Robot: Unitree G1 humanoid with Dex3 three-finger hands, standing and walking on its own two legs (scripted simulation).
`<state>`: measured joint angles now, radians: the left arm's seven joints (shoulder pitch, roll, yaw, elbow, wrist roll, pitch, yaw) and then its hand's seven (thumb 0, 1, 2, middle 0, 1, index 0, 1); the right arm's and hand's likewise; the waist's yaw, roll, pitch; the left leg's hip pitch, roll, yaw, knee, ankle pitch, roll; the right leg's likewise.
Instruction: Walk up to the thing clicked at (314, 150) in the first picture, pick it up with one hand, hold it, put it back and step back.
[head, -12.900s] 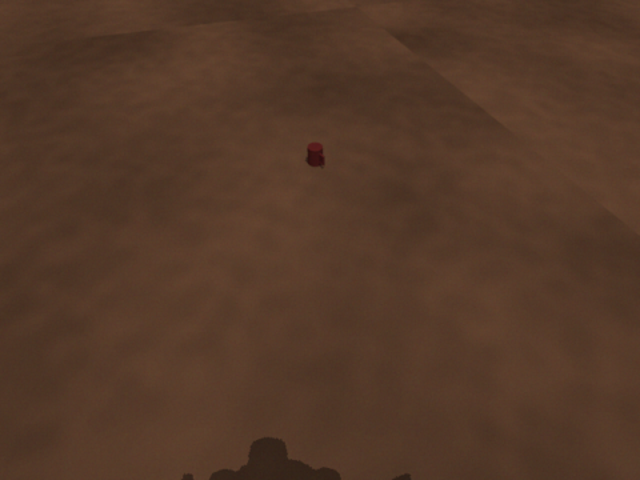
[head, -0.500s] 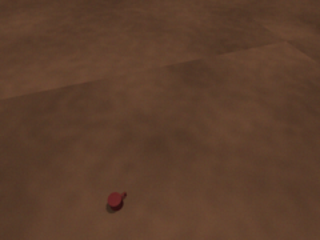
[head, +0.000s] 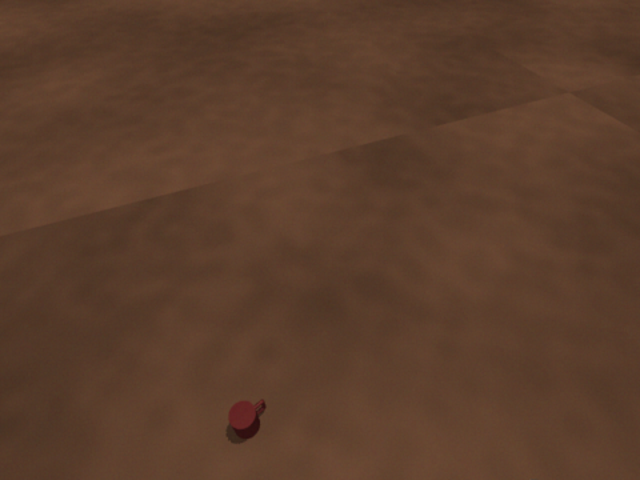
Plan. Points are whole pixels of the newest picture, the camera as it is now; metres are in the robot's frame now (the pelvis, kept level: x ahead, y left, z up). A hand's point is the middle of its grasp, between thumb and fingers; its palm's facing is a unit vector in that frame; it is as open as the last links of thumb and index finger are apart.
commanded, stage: walk up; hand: left
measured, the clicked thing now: (249, 416) +0.43 +0.23 -0.73
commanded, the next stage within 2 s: stand in 0.82 s
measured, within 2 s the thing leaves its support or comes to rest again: neither
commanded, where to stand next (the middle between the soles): +0.02 +0.03 m, yaw +1 degrees
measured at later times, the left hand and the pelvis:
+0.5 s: hand out of the picture +0.06 +0.27 -0.16, palm faces -0.02 -0.94 -0.34, open 7.4 cm; pelvis -0.01 +0.01 +0.00, yaw +0 degrees
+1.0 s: hand out of the picture +0.08 +0.26 -0.16, palm faces -0.03 -0.94 -0.33, open 7.4 cm; pelvis +0.01 +0.01 +0.00, yaw +0 degrees
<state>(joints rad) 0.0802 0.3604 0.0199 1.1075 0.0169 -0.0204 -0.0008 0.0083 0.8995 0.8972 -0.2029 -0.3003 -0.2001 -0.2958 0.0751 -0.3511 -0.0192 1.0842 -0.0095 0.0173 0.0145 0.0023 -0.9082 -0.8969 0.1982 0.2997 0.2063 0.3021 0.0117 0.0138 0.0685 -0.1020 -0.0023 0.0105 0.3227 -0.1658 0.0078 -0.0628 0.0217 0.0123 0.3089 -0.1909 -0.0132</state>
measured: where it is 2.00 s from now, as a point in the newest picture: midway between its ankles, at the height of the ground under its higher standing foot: outside the picture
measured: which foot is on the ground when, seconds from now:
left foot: down 0.00-1.00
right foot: down 0.00-1.00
